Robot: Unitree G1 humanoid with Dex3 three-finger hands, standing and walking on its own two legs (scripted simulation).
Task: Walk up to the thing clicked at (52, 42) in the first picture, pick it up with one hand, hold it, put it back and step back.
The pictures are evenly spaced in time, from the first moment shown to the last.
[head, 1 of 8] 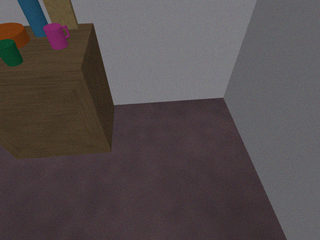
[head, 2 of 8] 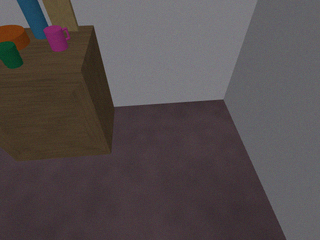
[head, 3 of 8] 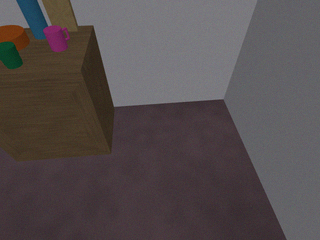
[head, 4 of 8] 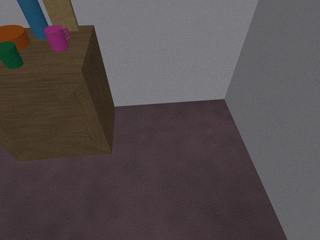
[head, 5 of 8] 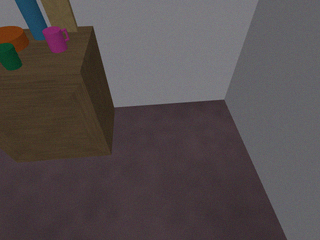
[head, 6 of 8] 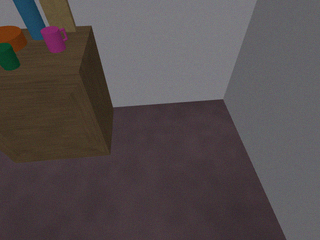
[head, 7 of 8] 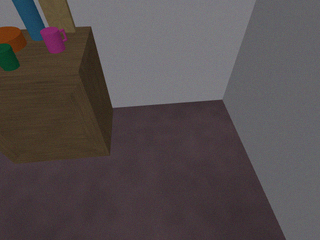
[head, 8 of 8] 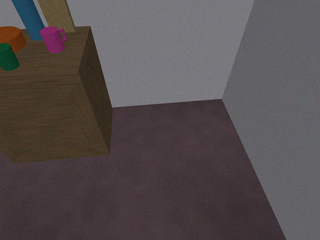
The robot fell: no
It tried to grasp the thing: no
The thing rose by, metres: 0.00
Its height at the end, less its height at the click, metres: +0.00
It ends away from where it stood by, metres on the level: 0.00
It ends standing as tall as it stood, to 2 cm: yes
